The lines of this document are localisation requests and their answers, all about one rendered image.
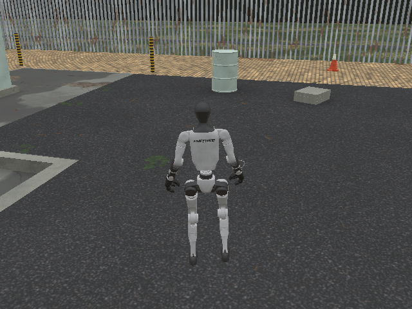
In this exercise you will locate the humanoid robot head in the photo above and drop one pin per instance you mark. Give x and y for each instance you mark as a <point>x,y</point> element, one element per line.
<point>202,111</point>

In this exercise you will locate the right robot forearm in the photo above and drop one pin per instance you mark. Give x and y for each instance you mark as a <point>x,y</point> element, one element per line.
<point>236,166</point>

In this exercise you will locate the robot left hand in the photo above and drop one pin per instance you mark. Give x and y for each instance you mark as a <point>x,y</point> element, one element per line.
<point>168,183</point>

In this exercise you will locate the robot left upper arm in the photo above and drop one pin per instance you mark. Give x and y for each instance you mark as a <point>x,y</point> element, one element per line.
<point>180,147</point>

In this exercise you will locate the left robot forearm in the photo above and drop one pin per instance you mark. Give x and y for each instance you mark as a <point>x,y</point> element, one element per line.
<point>173,170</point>

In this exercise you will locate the robot right hand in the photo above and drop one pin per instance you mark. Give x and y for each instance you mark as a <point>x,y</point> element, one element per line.
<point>234,175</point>

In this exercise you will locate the robot right shin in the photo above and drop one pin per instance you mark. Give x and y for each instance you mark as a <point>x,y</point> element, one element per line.
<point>224,230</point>

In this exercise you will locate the robot right upper arm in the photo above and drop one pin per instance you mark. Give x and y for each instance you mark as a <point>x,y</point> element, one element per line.
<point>227,143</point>

